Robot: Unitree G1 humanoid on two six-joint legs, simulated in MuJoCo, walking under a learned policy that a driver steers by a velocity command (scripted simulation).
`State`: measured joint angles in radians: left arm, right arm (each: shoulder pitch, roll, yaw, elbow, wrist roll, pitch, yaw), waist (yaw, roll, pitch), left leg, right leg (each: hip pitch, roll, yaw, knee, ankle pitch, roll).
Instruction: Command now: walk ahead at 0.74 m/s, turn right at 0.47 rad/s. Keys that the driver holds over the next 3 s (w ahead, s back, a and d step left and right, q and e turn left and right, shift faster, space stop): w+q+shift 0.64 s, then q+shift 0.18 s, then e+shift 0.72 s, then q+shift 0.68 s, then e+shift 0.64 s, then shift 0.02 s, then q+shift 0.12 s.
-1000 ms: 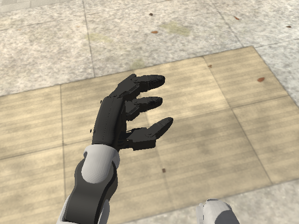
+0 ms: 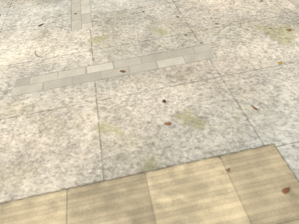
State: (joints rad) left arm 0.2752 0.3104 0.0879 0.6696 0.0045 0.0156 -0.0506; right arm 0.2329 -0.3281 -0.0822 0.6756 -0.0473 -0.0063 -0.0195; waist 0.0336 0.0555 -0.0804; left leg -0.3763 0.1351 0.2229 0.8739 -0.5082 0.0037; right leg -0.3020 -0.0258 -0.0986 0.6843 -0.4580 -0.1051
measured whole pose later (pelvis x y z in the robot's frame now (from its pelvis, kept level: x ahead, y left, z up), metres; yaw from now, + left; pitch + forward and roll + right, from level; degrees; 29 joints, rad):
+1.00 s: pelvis +0.74 +0.06 +0.01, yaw +33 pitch +2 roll +0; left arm 0.22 0.25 0.01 0.73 0.02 -0.08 0.01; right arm 0.18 -0.35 -0.07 0.71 -0.03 -0.01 0.01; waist 0.02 0.02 0.10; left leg -0.52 -0.09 -0.08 1.23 -0.47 0.00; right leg -0.42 0.00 0.01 0.49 -0.10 0.00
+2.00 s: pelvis +0.80 +0.06 +0.02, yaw +17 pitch -1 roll -1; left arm 0.16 0.23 0.02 0.67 0.03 0.04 0.03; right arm 0.30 -0.26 -0.07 0.72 -0.01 0.09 0.04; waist -0.04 -0.01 0.07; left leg -0.36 0.03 0.07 0.84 -0.44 -0.01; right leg -0.19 -0.03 -0.25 0.51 -0.30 -0.06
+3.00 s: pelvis +0.83 +0.08 +0.02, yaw +7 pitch +1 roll +1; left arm 0.25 0.32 0.07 0.69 0.02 0.05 0.01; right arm 0.17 -0.32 -0.04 0.72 -0.02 0.05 -0.02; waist 0.01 0.03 0.06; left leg -0.49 0.01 -0.06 0.86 -0.34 -0.05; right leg -0.19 0.16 0.22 0.44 -0.23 -0.08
